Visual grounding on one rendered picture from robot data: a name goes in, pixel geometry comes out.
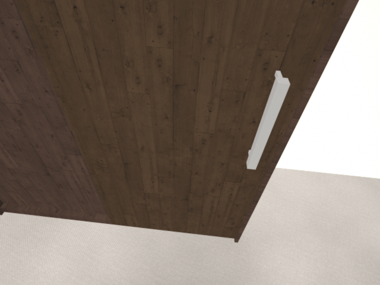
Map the wardrobe door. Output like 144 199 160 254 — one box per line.
16 0 347 238
0 0 108 215

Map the handle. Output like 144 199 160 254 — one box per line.
246 71 290 170

